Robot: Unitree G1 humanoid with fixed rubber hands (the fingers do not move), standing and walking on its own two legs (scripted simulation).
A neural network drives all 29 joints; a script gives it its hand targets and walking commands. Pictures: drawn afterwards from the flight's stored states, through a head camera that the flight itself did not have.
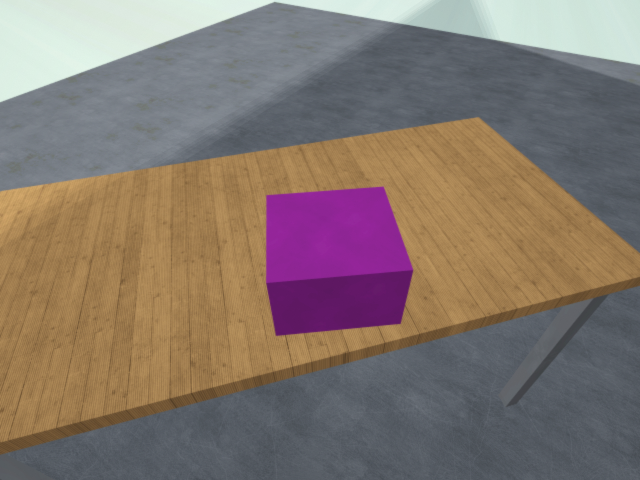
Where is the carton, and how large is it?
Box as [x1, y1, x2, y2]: [266, 187, 412, 335]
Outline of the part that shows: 383,187 266,195 266,284 276,335 400,323 412,273 412,268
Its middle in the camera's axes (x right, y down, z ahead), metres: +0.02 +0.03 +0.67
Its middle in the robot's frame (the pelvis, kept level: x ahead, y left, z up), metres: +0.50 +0.00 -0.02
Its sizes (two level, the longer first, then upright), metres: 0.214 0.202 0.142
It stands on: a table, 0.68 m high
